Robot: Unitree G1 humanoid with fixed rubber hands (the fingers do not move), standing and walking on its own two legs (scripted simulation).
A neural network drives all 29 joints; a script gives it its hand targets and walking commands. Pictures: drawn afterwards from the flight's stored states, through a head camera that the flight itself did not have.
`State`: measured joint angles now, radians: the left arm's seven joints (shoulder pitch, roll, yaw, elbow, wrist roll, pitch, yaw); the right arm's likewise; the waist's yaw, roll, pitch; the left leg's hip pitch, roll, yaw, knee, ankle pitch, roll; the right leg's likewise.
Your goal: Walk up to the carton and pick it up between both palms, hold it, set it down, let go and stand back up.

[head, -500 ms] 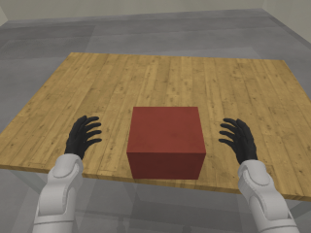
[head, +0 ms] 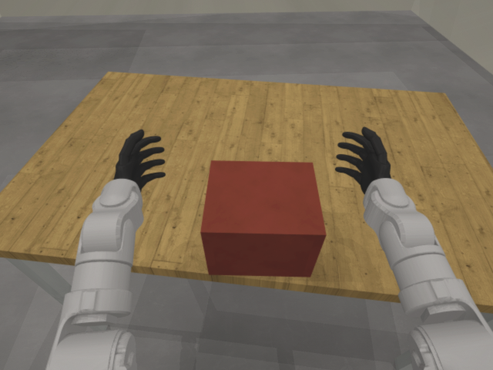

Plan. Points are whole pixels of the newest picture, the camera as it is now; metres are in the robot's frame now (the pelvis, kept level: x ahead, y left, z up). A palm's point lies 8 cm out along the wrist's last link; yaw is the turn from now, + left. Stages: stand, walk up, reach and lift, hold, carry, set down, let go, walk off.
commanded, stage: reach and lift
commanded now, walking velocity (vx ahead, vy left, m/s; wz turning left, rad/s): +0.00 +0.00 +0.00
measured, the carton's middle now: (260, 218) +0.41 +0.00 -0.01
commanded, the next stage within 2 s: none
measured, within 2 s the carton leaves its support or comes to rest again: neither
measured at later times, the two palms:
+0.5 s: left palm (139, 186) +0.40 +0.21 +0.09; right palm (351, 184) +0.41 -0.16 +0.09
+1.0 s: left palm (167, 206) +0.40 +0.17 +0.04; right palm (346, 208) +0.40 -0.16 +0.03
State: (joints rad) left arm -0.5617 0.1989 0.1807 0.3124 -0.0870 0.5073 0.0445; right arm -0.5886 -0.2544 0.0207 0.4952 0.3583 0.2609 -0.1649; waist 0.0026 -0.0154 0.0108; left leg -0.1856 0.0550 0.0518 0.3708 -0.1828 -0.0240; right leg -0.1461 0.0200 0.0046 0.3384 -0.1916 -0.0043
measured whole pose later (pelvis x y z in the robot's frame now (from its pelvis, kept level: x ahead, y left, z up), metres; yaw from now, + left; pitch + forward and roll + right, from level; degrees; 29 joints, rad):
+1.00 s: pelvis +0.00 +0.00 -0.02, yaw +0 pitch +13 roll -1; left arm -0.83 0.13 0.10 1.33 -0.11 -0.35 0.08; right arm -0.81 -0.18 0.09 1.31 0.32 -0.30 -0.09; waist 0.00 0.01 -0.17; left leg -0.57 0.06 0.03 0.59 -0.25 -0.02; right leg -0.52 0.02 -0.01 0.55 -0.26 0.00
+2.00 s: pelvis +0.01 +0.01 +0.00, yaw +1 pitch +7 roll -1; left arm -0.70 -0.07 0.44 1.06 0.32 -0.29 0.09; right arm -0.62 0.05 -0.50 1.05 -0.33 -0.34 -0.09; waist 0.01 0.00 -0.06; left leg -0.34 0.05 0.04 0.41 -0.20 -0.01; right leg -0.27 0.01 -0.01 0.33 -0.19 0.01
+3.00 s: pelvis +0.01 +0.00 +0.00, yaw +2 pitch +8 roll -1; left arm -0.66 -0.08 0.42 0.97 0.37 -0.30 0.07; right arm -0.60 0.05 -0.46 1.09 -0.31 -0.47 -0.13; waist 0.01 -0.01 -0.07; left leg -0.34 0.05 0.02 0.36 -0.16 -0.02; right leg -0.26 0.02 -0.03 0.28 -0.15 0.00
